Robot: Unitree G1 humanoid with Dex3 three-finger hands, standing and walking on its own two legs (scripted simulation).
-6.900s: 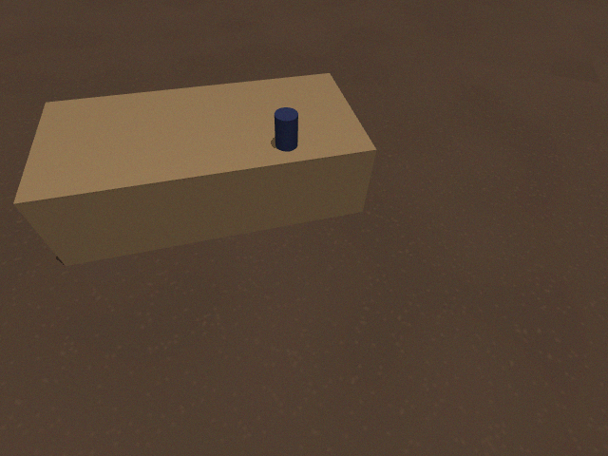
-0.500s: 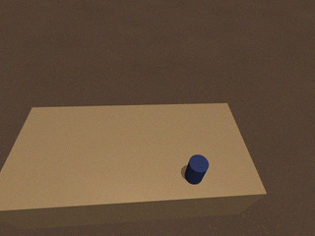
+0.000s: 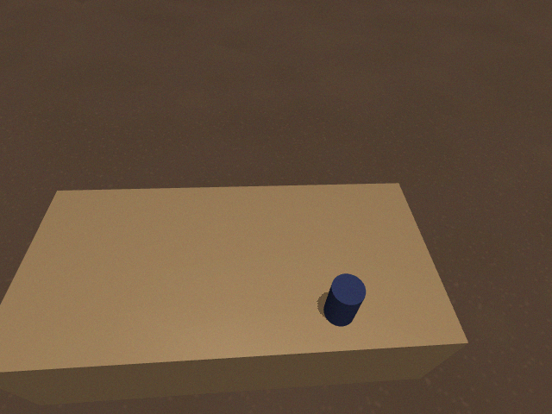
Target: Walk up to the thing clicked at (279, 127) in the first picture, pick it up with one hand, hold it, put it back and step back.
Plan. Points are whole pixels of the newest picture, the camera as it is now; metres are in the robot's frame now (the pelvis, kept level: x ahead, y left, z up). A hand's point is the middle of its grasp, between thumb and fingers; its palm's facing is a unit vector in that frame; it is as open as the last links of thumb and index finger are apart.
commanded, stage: go down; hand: right
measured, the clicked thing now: (343, 300) +0.45 -0.19 -0.35
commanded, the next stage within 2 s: none
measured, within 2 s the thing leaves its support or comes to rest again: neither
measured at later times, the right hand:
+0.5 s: hand out of the picture +0.15 -0.26 -0.15, palm faces +0.03 +0.94 -0.33, open 14.9 cm
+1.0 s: hand out of the picture +0.15 -0.27 -0.15, palm faces +0.05 +0.94 -0.33, open 17.5 cm
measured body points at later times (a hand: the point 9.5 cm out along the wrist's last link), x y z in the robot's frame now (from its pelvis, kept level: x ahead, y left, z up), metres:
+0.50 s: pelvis -0.01 -0.02 -0.01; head +0.03 -0.01 +0.43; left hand +0.11 +0.24 -0.13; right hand +0.14 -0.31 -0.13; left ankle +0.04 +0.11 -0.75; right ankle -0.05 -0.14 -0.75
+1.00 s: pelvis +0.00 -0.03 -0.04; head +0.04 -0.04 +0.41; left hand +0.15 +0.21 -0.13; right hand +0.15 -0.32 -0.12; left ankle +0.04 +0.11 -0.75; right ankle -0.05 -0.14 -0.75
